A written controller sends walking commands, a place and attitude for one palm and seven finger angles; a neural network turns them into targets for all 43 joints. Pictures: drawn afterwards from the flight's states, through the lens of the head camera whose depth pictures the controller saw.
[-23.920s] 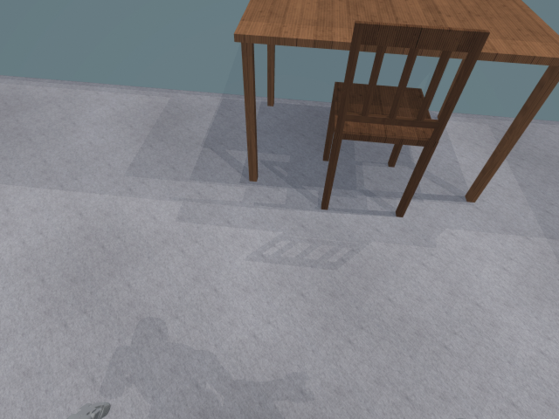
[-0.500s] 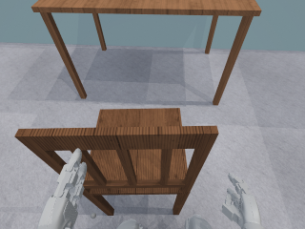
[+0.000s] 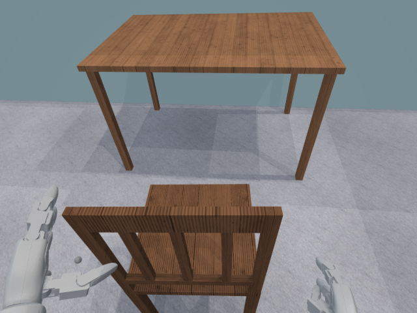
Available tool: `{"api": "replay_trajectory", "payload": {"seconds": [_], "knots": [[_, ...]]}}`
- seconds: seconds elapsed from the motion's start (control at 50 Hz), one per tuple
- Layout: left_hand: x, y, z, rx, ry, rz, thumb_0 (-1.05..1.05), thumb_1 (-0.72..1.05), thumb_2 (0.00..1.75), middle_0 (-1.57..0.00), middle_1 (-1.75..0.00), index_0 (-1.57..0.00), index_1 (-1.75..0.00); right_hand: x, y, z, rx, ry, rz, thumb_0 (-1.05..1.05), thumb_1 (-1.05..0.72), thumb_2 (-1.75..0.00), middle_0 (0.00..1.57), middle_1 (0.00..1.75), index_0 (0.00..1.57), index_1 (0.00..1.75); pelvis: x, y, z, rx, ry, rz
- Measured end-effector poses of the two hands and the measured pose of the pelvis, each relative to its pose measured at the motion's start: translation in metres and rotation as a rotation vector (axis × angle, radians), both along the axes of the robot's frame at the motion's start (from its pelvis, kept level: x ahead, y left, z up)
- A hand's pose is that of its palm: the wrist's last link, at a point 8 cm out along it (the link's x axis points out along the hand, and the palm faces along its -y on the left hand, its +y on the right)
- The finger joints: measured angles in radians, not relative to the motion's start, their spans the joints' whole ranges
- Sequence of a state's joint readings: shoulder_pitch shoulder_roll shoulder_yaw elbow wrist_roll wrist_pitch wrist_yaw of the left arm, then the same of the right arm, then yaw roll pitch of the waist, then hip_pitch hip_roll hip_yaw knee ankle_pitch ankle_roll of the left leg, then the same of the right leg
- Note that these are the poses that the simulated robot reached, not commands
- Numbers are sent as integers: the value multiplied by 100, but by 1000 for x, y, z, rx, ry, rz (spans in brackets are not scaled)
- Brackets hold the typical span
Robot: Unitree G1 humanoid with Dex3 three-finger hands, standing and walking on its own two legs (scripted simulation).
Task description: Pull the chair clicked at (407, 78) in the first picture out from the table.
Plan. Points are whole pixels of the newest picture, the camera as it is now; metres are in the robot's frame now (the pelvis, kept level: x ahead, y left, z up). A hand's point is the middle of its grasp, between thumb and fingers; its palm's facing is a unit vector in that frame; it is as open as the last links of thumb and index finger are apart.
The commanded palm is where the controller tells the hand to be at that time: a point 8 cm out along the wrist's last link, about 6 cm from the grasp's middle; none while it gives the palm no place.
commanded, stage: draw the hand back to the body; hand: left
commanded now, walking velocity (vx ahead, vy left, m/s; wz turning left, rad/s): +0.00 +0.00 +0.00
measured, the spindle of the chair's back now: (182, 256) +0.27 +0.10 -0.09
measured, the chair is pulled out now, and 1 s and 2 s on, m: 0.70 0.70 0.70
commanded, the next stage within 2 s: step back with the hand held close in 0.70 s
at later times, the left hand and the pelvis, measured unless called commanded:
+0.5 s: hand (48, 206) +0.21 +0.26 +0.18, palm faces +0.47 -0.75 -0.46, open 7.8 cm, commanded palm +0.16 +0.30 +0.19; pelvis +0.02 +0.00 +0.02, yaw -1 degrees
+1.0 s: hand (49, 200) +0.22 +0.27 +0.17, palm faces +0.42 -0.77 -0.48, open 7.4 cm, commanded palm +0.16 +0.31 +0.19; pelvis +0.01 +0.01 +0.02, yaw -2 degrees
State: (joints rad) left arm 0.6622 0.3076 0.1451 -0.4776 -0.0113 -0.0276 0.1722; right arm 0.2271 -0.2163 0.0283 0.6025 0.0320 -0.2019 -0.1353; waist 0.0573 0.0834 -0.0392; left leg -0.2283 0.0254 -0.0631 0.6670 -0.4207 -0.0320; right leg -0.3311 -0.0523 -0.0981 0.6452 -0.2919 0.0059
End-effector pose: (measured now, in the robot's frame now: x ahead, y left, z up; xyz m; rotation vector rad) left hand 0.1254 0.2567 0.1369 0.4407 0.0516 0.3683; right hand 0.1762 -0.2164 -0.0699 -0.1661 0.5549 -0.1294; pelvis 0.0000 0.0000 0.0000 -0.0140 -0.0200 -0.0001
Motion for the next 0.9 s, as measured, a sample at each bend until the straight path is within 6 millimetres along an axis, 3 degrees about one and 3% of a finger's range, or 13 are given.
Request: {"api": "replay_trajectory", "payload": {"seconds": [0.18, 0.38, 0.58, 0.9], "knots": [[14, 17, 35, 84, -84, 38, 0, 33, 62, -13, -19, -13, -19, 12, -3, 6, 11, 8, 13, 1, -90, -90, 21, 30, 21, 30, 6, -3, 10, 3, -22, -11], [32, 36, 70, 154, -196, 84, 0, 69, 80, -18, -26, -18, -26, 11, -8, -1, 4, 76, 18, 1, -90, -90, 21, 30, 21, 30, 12, -2, 15, 5, -27, -14], [43, 35, 55, 112, -136, 55, 1, 86, 88, -20, -30, -20, -30, 7, -11, -3, 1, 117, -17, 1, -91, -90, 21, 30, 21, 30, 18, 2, 17, 3, -18, -24], [48, 50, 61, 113, -180, 70, 1, 89, 90, -21, -30, -21, -30, 18, 5, 2, 4, 112, 8, 1, -91, -90, 21, 30, 21, 30, 16, 9, 17, 2, -13, -30]]}}
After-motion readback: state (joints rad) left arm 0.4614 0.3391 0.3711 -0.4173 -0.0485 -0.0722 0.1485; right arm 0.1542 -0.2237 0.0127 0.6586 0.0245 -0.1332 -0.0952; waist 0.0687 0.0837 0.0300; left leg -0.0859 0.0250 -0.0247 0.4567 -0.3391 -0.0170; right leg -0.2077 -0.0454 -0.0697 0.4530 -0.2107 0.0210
